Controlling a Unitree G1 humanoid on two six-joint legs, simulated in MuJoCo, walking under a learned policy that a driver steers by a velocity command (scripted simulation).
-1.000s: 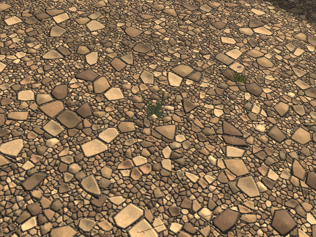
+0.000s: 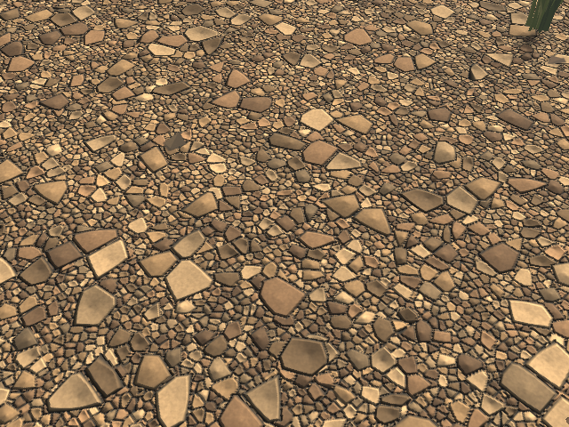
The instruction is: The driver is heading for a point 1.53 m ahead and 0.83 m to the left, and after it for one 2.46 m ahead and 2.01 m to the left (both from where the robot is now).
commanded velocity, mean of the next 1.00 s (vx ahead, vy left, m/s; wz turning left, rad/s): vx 1.00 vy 0.00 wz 0.88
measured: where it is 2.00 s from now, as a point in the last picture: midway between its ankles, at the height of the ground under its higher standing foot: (61, 135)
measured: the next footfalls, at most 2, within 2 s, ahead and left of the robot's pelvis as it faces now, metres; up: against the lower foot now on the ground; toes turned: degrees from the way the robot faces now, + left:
left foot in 0.16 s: +0.37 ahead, +0.06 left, +0.00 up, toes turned +13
right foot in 0.58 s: +0.82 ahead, +0.02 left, +0.00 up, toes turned +37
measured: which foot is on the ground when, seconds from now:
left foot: up 0.00-0.14, down 0.16-0.58, up 0.60-1.00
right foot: down 0.00-0.16, up 0.18-0.56, down 0.58-1.00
